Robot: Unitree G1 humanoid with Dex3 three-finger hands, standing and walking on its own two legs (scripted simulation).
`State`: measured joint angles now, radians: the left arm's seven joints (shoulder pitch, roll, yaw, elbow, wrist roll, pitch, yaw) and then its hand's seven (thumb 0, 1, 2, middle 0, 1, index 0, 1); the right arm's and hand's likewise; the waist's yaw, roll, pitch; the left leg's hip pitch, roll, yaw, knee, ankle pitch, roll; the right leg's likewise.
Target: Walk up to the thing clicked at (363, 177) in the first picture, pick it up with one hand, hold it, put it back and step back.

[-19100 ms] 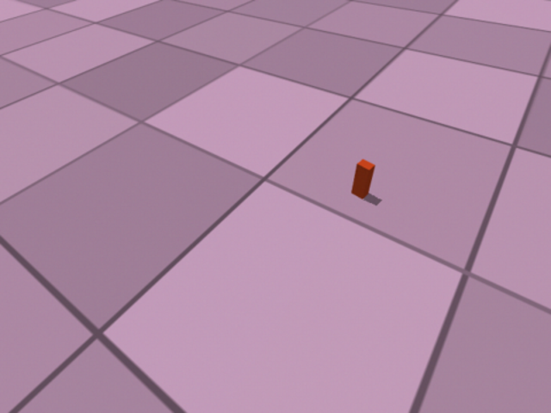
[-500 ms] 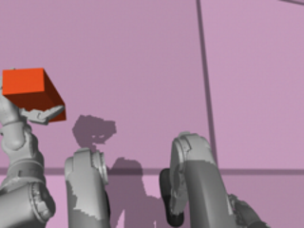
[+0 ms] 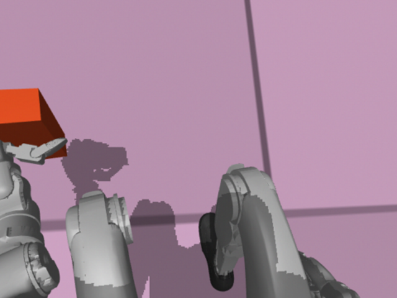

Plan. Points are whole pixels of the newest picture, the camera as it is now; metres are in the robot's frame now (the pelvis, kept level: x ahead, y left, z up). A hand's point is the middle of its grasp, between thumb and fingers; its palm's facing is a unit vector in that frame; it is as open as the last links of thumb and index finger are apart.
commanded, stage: lower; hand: left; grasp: from the side
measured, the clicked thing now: (33, 130) +0.45 +0.26 -0.10
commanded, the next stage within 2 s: loosen in 1.44 s
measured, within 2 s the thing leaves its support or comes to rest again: rests again in 1.78 s
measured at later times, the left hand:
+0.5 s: hand (39, 133) +0.46 +0.27 -0.15, palm faces +0.30 -0.95 -0.03, open 10.0 cm
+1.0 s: hand (45, 136) +0.46 +0.26 -0.17, palm faces +0.30 -0.95 -0.04, open 10.0 cm
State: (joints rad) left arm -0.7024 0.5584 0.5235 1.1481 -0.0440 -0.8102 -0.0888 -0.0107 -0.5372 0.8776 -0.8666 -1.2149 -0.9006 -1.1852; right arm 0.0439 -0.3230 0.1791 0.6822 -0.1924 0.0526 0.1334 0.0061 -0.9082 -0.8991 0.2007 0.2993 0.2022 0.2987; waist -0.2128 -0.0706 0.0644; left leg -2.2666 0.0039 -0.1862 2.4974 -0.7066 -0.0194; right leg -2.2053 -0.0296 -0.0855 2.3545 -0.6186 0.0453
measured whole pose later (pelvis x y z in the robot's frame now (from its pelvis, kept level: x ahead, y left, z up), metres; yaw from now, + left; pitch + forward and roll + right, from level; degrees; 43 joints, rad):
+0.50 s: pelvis +0.00 +0.01 -0.02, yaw -3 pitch +22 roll -13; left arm -0.71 0.68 0.55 1.28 -0.03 -0.92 -0.05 -0.01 -0.53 0.87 -0.86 -1.22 -0.90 -1.19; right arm -0.04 -0.35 0.31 0.64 -0.26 0.06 0.15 0.00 -0.92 -0.90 0.20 0.30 0.20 0.30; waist -0.26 -0.15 0.19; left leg -2.26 0.00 -0.25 2.58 -0.72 -0.02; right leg -2.17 -0.01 -0.13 2.38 -0.61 0.06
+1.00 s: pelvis -0.01 +0.01 -0.02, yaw -5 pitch +18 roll -15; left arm -0.72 0.77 0.56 1.37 -0.03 -0.99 0.00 -0.01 -0.53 0.87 -0.86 -1.22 -0.89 -1.19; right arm -0.08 -0.37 0.40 0.60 -0.31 0.06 0.16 0.00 -0.91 -0.90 0.20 0.30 0.20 0.30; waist -0.28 -0.19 0.26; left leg -2.25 0.00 -0.30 2.61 -0.72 -0.01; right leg -2.14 0.01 -0.17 2.38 -0.58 0.07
